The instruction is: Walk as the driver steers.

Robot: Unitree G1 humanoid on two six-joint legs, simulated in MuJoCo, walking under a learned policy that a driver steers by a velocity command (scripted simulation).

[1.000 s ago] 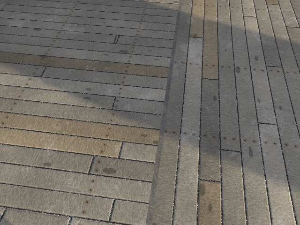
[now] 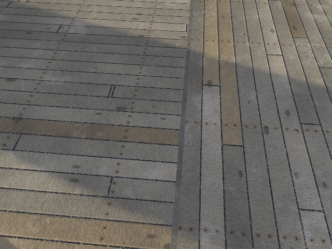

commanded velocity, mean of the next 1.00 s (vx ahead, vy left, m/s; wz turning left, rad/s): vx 0.50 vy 0.00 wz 0.00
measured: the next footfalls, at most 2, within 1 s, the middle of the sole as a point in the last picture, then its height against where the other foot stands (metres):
right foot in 0.30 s outside the picture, level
left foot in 0.86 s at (149, 220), level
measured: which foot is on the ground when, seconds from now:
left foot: down 0.00-0.30, up 0.32-0.84, down 0.86-1.00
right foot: up 0.00-0.28, down 0.30-0.88, up 0.90-1.00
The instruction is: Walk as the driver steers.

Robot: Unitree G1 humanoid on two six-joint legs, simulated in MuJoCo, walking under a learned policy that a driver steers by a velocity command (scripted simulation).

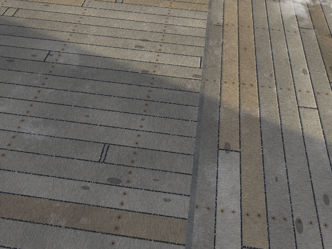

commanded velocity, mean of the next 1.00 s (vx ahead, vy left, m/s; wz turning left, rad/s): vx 0.50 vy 0.00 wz -0.01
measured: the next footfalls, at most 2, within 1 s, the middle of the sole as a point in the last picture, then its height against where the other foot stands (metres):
right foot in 0.42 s outside the picture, level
left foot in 0.98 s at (144, 192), level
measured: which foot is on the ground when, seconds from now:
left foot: down 0.00-0.42, up 0.44-0.96, down 0.98-1.00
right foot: up 0.00-0.40, down 0.42-0.98, up 1.00-1.00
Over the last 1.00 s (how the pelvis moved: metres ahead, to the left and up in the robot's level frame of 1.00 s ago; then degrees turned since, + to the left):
0.55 -0.01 -0.01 1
